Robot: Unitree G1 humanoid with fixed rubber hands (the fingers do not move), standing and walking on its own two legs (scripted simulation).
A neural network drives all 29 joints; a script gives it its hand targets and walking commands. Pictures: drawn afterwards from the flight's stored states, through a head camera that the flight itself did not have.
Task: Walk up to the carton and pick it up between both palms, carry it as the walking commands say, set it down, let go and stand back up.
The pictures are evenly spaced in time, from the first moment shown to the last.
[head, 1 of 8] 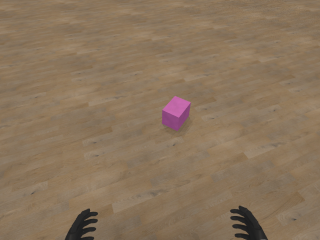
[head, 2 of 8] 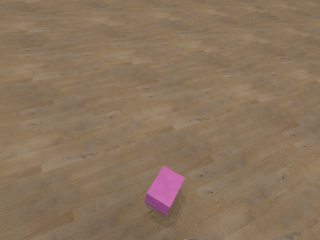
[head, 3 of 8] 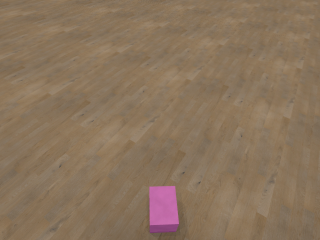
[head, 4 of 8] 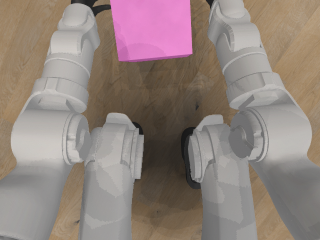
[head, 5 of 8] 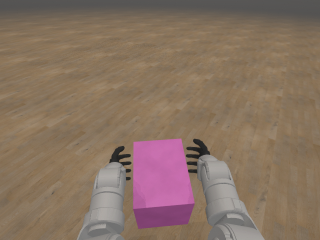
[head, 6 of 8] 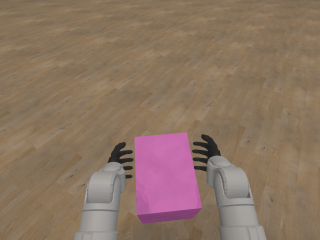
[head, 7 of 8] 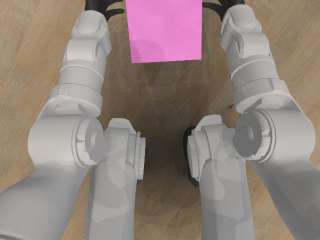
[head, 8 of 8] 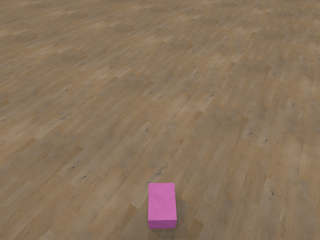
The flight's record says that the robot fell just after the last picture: no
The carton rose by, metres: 0.69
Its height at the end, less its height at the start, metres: +0.00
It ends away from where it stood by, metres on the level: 0.68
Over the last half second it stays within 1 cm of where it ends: yes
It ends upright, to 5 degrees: yes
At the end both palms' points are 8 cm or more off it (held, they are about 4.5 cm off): yes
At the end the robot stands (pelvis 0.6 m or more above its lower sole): yes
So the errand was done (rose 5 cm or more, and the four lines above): yes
